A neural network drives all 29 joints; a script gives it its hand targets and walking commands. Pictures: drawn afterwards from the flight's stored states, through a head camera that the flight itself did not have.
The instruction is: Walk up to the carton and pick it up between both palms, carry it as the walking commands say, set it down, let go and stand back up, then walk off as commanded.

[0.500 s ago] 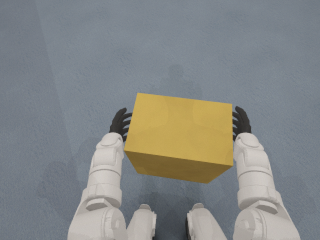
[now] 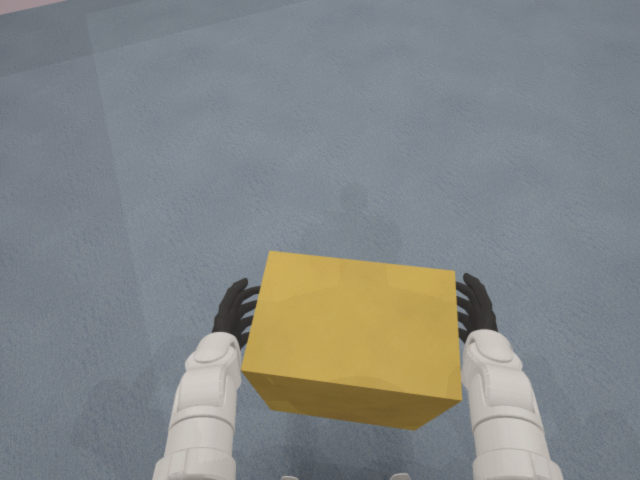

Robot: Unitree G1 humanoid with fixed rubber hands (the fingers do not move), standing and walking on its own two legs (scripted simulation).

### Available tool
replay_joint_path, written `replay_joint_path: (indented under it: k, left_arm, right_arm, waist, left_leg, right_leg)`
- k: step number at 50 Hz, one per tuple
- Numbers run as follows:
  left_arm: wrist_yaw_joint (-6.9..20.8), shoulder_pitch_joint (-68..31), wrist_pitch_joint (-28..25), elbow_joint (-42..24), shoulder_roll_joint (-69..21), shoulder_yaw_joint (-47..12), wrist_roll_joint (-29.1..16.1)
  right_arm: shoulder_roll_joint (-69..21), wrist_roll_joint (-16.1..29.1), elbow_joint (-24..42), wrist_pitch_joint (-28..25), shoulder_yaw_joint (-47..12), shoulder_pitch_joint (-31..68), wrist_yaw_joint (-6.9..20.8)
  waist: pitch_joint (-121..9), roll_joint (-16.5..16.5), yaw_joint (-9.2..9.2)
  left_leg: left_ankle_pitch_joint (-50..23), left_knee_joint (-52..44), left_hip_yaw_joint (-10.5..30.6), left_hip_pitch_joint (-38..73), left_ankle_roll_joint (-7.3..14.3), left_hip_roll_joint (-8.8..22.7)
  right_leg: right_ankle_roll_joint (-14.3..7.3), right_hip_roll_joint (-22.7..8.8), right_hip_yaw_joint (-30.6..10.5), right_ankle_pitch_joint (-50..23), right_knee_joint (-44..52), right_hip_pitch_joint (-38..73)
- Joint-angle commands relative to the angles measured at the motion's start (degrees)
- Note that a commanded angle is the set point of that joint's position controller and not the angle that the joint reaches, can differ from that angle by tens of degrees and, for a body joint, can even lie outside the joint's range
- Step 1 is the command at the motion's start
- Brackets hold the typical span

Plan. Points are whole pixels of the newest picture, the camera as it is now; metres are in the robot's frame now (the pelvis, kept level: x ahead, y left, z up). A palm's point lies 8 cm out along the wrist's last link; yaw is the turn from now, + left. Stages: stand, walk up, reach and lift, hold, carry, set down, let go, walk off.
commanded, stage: reach and lift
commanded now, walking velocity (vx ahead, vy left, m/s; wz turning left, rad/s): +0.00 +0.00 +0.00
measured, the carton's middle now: (349, 350) +0.31 -0.01 -0.10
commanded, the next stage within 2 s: hold in 1.90 s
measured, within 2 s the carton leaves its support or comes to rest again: neither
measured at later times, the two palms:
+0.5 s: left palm (210, 328) +0.30 +0.16 +0.04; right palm (501, 324) +0.29 -0.17 +0.04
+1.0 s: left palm (196, 322) +0.29 +0.16 +0.08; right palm (514, 318) +0.28 -0.17 +0.08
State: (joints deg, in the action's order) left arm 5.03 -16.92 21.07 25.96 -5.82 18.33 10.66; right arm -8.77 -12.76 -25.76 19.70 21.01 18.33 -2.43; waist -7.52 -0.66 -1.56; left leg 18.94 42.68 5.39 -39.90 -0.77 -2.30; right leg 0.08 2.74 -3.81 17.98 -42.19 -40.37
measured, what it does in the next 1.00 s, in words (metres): stands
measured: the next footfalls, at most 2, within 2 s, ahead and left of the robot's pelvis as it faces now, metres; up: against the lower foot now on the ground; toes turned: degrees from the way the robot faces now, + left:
none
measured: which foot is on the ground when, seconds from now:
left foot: down 0.00-1.00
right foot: down 0.00-1.00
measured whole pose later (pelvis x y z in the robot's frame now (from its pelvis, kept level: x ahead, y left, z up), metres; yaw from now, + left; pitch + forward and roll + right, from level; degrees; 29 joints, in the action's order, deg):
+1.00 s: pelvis +0.00 +0.00 +0.04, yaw +0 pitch -8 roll +0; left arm 5.3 -13.7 42.4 12.2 -7.3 16.5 12.4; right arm -8.7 -13.7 -14.3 40.2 16.9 15.4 -1.7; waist 1.8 -0.3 -1.3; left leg 12.0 21.3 5.5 -1.8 -0.4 -1.3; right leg -0.2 2.0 -4.5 11.0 -21.0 -2.4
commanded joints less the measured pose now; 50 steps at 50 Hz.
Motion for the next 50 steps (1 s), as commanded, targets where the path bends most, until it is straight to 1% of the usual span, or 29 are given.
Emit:
replay_joint_path:
  k: [1,2,4,5,6,7,9,14,15,17,19,21,22,23,25,26,27,30,31,32,33,35,38,39,41,43,44,47,50]
  left_arm:
    - [8.8,-29.36,-0.55,-1.02,-49.53,-33.35,-4.51]
    - [8.94,-31.31,-0.42,-2.8,-50.92,-34.82,-5.63]
    - [8.97,-31.16,0.78,-2.38,-49.77,-33.77,-5.04]
    - [8.98,-31.14,1.31,-2.27,-49.51,-33.51,-4.87]
    - [9.0,-30.41,1.75,-2.77,-49.92,-33.88,-5.16]
    - [9.0,-30.86,2.2,-3.36,-49.98,-34.12,-5.27]
    - [9.03,-31.54,3.13,-3.86,-50.73,-34.0,-5.28]
    - [9.26,-32.59,5.33,-3.82,-50.52,-33.83,-5.43]
    - [9.28,-33.07,5.8,-4.78,-51.27,-34.96,-6.19]
    - [9.21,-33.47,6.87,-4.31,-50.52,-33.99,-5.55]
    - [9.22,-32.23,7.69,-4.78,-51.18,-34.77,-6.43]
    - [9.2,-33.37,8.55,-5.11,-50.22,-33.53,-6.04]
    - [9.12,-33.37,8.97,-6.55,-50.31,-34.54,-6.48]
    - [9.15,-32.94,9.47,-6.0,-50.01,-34.16,-6.59]
    - [9.14,-33.98,10.4,-6.86,-49.87,-34.02,-6.75]
    - [9.04,-33.26,10.97,-6.99,-49.54,-33.85,-6.68]
    - [9.1,-32.76,11.43,-6.32,-49.82,-33.35,-6.83]
    - [9.05,-32.58,12.53,-9.33,-49.98,-35.77,-8.04]
    - [9.03,-33.77,12.73,-10.98,-49.78,-36.38,-8.54]
    - [8.95,-32.65,13.42,-10.64,-48.92,-35.88,-8.2]
    - [8.83,-31.78,14.07,-10.08,-48.1,-34.52,-7.42]
    - [8.88,-30.84,14.71,-11.78,-48.47,-35.61,-8.11]
    - [8.72,-29.87,16.17,-13.67,-48.27,-36.92,-8.54]
    - [8.74,-30.25,16.72,-14.68,-47.78,-36.95,-8.56]
    - [8.76,-30.63,17.61,-16.5,-47.6,-38.3,-9.43]
    - [8.65,-28.85,18.34,-16.14,-47.23,-37.64,-9.17]
    - [8.63,-29.47,18.78,-16.48,-46.84,-37.51,-8.8]
    - [8.75,-28.01,19.64,-15.29,-45.8,-36.18,-8.65]
    - [8.9,-28.7,19.42,-16.36,-45.91,-36.08,-8.52]
  right_arm:
    - [-52.61,6.8,-4.09,2.0,-34.59,22.53,14.02]
    - [-53.46,7.59,-3.15,2.19,-35.73,23.64,14.27]
    - [-53.58,7.57,-3.14,3.37,-35.81,24.1,14.51]
    - [-53.41,7.31,-3.52,3.86,-35.38,23.5,14.53]
    - [-54.18,7.95,-2.44,4.32,-36.54,23.7,14.78]
    - [-53.97,7.78,-2.22,4.69,-35.98,23.69,14.78]
    - [-53.27,8.04,-1.48,5.38,-36.3,24.67,15.01]
    - [-52.88,7.64,-0.91,7.69,-34.9,26.2,15.2]
    - [-53.66,8.56,0.12,8.08,-36.22,26.6,15.42]
    - [-53.0,8.33,-1.45,9.3,-34.66,26.6,15.43]
    - [-53.53,9.01,-0.01,10.21,-35.69,26.01,15.38]
    - [-53.07,8.84,-1.01,11.27,-34.4,26.33,15.56]
    - [-53.82,9.4,-0.56,11.79,-34.74,25.4,15.59]
    - [-53.68,10.05,0.71,12.06,-35.55,26.78,15.61]
    - [-53.31,10.07,0.34,13.2,-35.35,26.84,15.49]
    - [-53.9,10.79,1.33,13.77,-36.05,27.43,15.6]
    - [-52.85,10.7,1.55,14.11,-35.81,27.17,15.66]
    - [-53.98,12.08,4.12,15.21,-37.88,26.63,15.38]
    - [-53.8,12.26,4.35,15.55,-37.74,26.45,15.38]
    - [-53.48,12.15,4.42,16.12,-37.59,25.85,15.24]
    - [-52.5,11.68,3.76,16.71,-36.32,25.02,15.15]
    - [-52.58,12.56,6.46,17.23,-38.25,24.98,15.15]
    - [-52.27,13.46,8.77,18.47,-39.1,24.8,14.91]
    - [-51.53,13.21,9.12,18.86,-38.43,23.8,14.81]
    - [-51.33,13.36,9.98,19.87,-38.75,23.05,14.82]
    - [-50.48,13.21,11.91,20.6,-39.58,23.95,14.68]
    - [-50.47,12.99,10.75,20.98,-38.58,23.24,14.72]
    - [-48.96,11.91,10.47,21.89,-37.42,22.93,14.54]
    - [-49.6,12.57,11.88,21.7,-38.16,24.45,14.81]
  waist:
    - [-22.71,-0.83,0.08]
    - [-24.22,-0.51,-0.19]
    - [-21.41,0.26,0.31]
    - [-20.52,-0.35,0.15]
    - [-21.9,0.43,0.72]
    - [-21.02,0.12,0.27]
    - [-20.97,-0.61,0.64]
    - [-15.79,0.08,-0.57]
    - [-16.96,0.52,-0.31]
    - [-14.06,-0.36,-0.54]
    - [-14.4,0.61,-0.64]
    - [-11.21,-0.04,-0.52]
    - [-11.03,-0.77,-0.5]
    - [-11.25,0.72,0.0]
    - [-8.4,0.01,-0.01]
    - [-7.87,0.57,0.75]
    - [-7.35,-0.07,0.2]
    - [-9.49,1.04,0.53]
    - [-9.46,0.02,0.08]
    - [-8.94,1.14,0.37]
    - [-6.25,-0.38,0.52]
    - [-7.64,0.87,0.6]
    - [-6.1,0.04,0.85]
    - [-5.49,-1.23,0.41]
    - [-5.53,-1.04,-0.26]
    - [-3.74,0.86,0.36]
    - [-3.26,-0.65,0.39]
    - [-0.85,1.73,-0.34]
    - [-2.17,0.75,1.01]
  left_leg:
    - [-19.14,-6.32,-0.14,15.36,1.02,-3.19]
    - [-18.75,-6.64,-0.17,16.91,0.94,-2.97]
    - [-16.67,-8.21,-0.29,17.44,1.03,-2.89]
    - [-16.24,-8.91,-0.49,17.33,0.9,-3.06]
    - [-16.9,-9.54,-0.29,19.06,1.07,-2.88]
    - [-16.29,-9.93,-0.44,19.95,1.01,-2.94]
    - [-16.2,-10.84,-0.6,21.5,0.71,-2.9]
    - [-12.59,-13.96,-0.3,23.88,1.01,-2.32]
    - [-13.04,-14.37,-0.39,25.58,0.92,-2.27]
    - [-11.67,-15.49,-0.56,25.68,0.82,-2.46]
    - [-13.21,-16.69,-0.55,27.8,0.72,-2.28]
    - [-11.06,-17.54,-0.56,27.75,0.81,-2.1]
    - [-12.09,-17.96,-0.72,28.47,0.72,-2.16]
    - [-12.4,-18.38,-0.52,29.21,0.9,-2.07]
    - [-11.12,-18.94,-0.82,29.38,0.98,-2.09]
    - [-10.94,-19.37,-0.84,29.58,1.05,-1.95]
    - [-10.87,-19.69,-0.83,29.94,1.0,-1.82]
    - [-15.14,-20.28,-0.7,33.67,1.21,-1.91]
    - [-14.99,-20.33,-0.8,34.01,1.08,-1.9]
    - [-15.58,-20.96,-0.5,35.29,1.19,-1.76]
    - [-14.12,-21.54,-0.84,34.15,1.17,-1.8]
    - [-15.05,-22.16,-0.67,36.23,1.16,-1.76]
    - [-16.21,-23.15,-0.51,37.28,1.04,-1.62]
    - [-16.51,-23.55,-0.45,37.66,0.87,-1.7]
    - [-16.36,-24.23,-0.37,38.58,0.72,-1.58]
    - [-15.98,-24.76,-0.57,38.24,0.88,-1.52]
    - [-15.04,-24.92,-0.64,37.81,0.78,-1.63]
    - [-12.82,-25.43,-0.57,38.15,1.05,-1.36]
    - [-14.34,-25.45,-0.9,38.08,0.98,-1.5]
  right_leg:
    - [0.73,2.81,-0.66,-19.15,5.94,16.62]
    - [0.63,3.0,-0.55,-18.7,6.32,18.12]
    - [0.7,2.86,-0.32,-17.16,7.48,20.05]
    - [0.53,2.91,-0.35,-17.23,7.98,21.28]
    - [0.72,2.95,-0.12,-17.73,8.19,23.14]
    - [0.57,3.0,-0.09,-16.89,8.67,23.5]
    - [0.28,2.98,0.12,-16.5,9.41,24.81]
    - [0.16,2.52,0.25,-13.0,12.51,27.32]
    - [0.3,2.58,0.29,-13.66,12.91,29.62]
    - [0.29,2.3,0.24,-12.53,14.11,30.0]
    - [0.43,2.49,0.18,-14.35,15.03,32.97]
    - [0.3,2.24,0.15,-12.14,15.94,32.52]
    - [0.3,2.28,0.13,-13.44,16.32,33.72]
    - [0.55,2.43,0.11,-13.64,16.78,34.81]
    - [0.44,2.02,-0.41,-12.4,17.81,34.82]
    - [0.62,2.09,-0.14,-12.18,17.92,35.4]
    - [0.36,1.98,-0.23,-12.16,18.33,35.66]
    - [0.86,2.02,-0.61,-16.29,19.26,38.22]
    - [0.6,2.03,-0.49,-16.2,19.27,38.24]
    - [0.81,1.99,-0.26,-16.32,19.85,38.39]
    - [0.63,1.63,-0.54,-15.23,20.38,37.98]
    - [0.76,1.78,-0.38,-16.05,21.09,39.37]
    - [0.79,1.73,-0.4,-16.82,21.91,39.77]
    - [0.55,1.67,-0.41,-17.13,22.35,39.75]
    - [0.57,1.81,-0.15,-16.95,23.06,39.79]
    - [0.85,1.67,-0.18,-16.53,23.69,40.05]
    - [0.77,1.45,-0.38,-15.97,23.83,39.92]
    - [0.8,1.14,-0.57,-14.16,24.92,39.56]
    - [0.99,1.39,-0.48,-15.99,24.6,40.52]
